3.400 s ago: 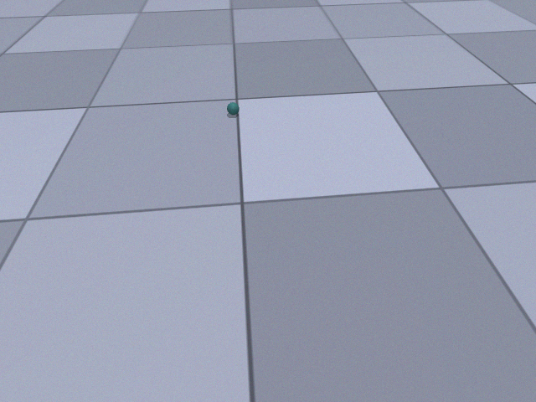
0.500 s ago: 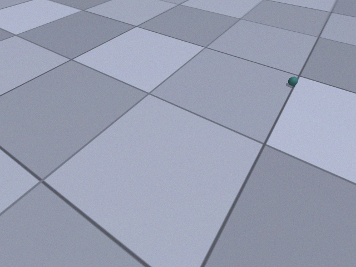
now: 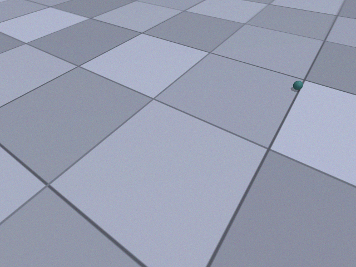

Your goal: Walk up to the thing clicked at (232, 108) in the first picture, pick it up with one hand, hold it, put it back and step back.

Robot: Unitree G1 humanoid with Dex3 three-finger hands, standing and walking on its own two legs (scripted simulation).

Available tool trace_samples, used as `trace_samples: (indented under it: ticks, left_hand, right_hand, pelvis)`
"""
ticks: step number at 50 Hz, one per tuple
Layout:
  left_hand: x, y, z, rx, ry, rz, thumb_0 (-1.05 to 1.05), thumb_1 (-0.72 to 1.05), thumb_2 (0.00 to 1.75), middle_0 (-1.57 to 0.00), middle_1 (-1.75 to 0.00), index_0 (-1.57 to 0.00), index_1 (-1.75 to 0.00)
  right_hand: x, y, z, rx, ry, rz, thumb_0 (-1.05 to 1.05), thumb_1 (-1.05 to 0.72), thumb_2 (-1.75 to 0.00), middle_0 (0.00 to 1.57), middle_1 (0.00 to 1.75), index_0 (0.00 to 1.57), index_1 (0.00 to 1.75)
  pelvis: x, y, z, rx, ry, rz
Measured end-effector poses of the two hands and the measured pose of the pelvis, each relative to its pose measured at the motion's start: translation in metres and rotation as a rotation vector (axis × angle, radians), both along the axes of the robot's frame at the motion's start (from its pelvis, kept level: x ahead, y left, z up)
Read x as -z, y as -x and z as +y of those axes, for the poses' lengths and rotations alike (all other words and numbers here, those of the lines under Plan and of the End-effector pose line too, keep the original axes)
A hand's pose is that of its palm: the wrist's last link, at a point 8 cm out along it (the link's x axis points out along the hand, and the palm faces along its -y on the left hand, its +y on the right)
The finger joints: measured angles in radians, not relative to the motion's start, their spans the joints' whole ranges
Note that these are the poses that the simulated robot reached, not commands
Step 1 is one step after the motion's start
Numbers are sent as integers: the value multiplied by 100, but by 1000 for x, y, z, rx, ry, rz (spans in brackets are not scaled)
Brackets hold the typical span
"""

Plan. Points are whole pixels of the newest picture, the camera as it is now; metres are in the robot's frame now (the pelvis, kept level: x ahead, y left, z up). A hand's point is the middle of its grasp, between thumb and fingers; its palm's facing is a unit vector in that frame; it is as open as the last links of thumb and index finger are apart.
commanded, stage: stand
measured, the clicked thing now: (297, 85) +1.85 -1.08 -0.74
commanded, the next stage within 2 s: none
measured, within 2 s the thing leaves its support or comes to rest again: neither
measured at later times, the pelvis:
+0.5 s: pelvis +0.00 -0.01 +0.00, yaw -2 degrees
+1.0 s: pelvis +0.00 -0.02 +0.00, yaw -2 degrees
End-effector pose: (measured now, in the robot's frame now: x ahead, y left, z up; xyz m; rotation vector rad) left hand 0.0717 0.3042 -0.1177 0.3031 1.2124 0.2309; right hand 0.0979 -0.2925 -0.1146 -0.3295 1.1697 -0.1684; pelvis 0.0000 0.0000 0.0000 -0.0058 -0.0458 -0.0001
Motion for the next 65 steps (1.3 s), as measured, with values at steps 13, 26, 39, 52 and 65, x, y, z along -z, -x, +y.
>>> trace_samples:
  ticks: [13,26,39,52,65]
  left_hand:
    - [3,15,-14,18,10,62,1,90,89,-20,-30,-21,-30]
    - [1,-1,-21,45,10,26,1,90,89,-20,-30,-21,-30]
    - [-2,-7,-21,56,4,18,1,90,89,-20,-30,-21,-30]
    - [0,-4,-22,57,6,36,1,90,89,-20,-30,-21,-30]
    - [1,-9,-22,65,7,41,1,90,89,-20,-30,-21,-30]
  right_hand:
    - [5,27,-10,38,-6,58,0,-90,-89,20,30,21,30]
    - [4,43,-19,66,1,75,0,-90,-89,20,30,21,30]
    - [5,47,-20,65,0,77,0,-90,-89,20,30,21,30]
    - [5,43,-20,64,-1,76,0,-90,-89,20,30,21,30]
    - [4,40,-21,64,4,81,0,-90,-89,20,30,21,30]
  pelvis:
    - [-2,4,-8,17,-3,4]
    - [-2,4,-13,27,-3,1]
    - [-2,3,-15,33,-5,5]
    - [-2,0,-15,39,-5,6]
    - [-2,-4,-15,42,-5,12]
